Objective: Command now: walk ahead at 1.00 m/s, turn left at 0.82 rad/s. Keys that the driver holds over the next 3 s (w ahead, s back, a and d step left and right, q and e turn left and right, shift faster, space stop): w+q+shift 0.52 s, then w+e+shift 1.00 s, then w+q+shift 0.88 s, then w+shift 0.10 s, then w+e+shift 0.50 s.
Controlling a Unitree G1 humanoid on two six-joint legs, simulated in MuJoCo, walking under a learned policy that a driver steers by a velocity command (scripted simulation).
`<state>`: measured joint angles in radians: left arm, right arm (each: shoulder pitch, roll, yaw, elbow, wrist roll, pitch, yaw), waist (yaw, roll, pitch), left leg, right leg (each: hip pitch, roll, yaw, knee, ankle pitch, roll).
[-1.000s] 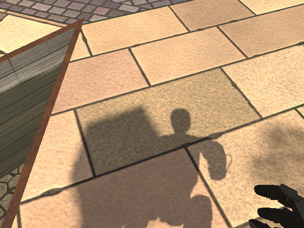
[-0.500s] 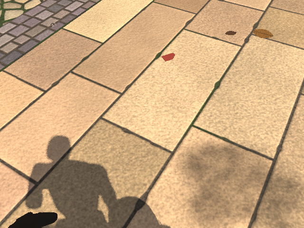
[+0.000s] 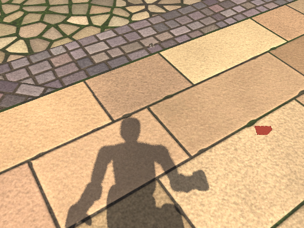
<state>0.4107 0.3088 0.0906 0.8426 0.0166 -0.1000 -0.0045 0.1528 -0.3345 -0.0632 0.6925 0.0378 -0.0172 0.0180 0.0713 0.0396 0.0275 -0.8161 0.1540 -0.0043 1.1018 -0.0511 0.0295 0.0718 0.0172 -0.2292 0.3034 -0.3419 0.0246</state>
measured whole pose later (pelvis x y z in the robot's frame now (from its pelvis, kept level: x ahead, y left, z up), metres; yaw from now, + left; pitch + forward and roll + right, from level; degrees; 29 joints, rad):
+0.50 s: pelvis +0.44 +0.07 +0.01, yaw +28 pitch +0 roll -2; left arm -0.08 0.26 0.03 0.55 0.00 -0.13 -0.01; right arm 0.44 -0.24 -0.05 0.74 0.04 -0.06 -0.01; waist -0.13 -0.02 0.05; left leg -0.03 -0.14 -0.25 0.44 -0.38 0.13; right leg -0.65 -0.03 0.18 0.57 0.05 0.07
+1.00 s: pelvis +0.85 +0.24 -0.01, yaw +22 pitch +1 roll +0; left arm 0.61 0.23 0.05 0.83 -0.04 -0.06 -0.01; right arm -0.08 -0.24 0.01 0.56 0.01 -0.15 0.01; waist 0.15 -0.01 0.00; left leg -0.44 -0.01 -0.12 0.52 -0.10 0.00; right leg 0.02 0.08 0.29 0.49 -0.48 -0.04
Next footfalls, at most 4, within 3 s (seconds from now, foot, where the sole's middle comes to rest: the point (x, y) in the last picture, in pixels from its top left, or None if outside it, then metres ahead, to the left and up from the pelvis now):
0.16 left None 0.35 0.09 -0.77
0.60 right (152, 169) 0.80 0.06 -0.77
1.00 left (83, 141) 0.93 0.44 -0.77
1.42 right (128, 84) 1.40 0.26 -0.77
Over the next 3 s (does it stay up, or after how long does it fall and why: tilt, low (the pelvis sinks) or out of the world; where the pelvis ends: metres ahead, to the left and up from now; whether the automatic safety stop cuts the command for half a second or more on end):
stays up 2.60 0.56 0.00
